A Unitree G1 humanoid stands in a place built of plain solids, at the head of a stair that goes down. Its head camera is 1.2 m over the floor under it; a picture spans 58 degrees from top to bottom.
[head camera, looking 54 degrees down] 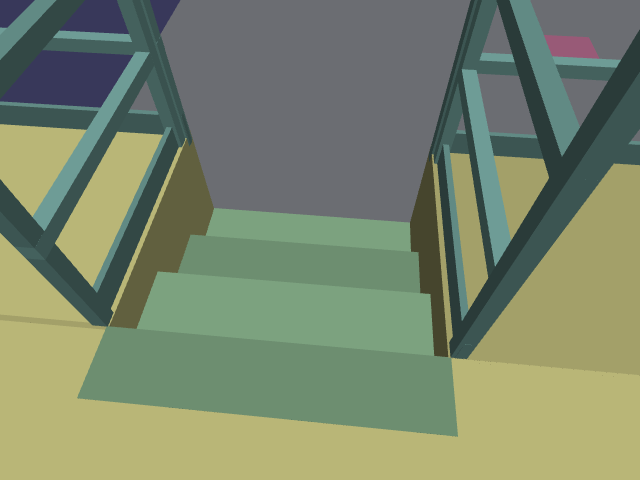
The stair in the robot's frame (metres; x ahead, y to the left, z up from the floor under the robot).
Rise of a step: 0.17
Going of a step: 0.30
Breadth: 1.02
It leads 5 degrees to the right of straight ahead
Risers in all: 4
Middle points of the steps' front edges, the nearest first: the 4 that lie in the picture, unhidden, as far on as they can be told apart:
0.51 0.13 0.00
0.80 0.10 -0.17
1.10 0.07 -0.34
1.40 0.05 -0.51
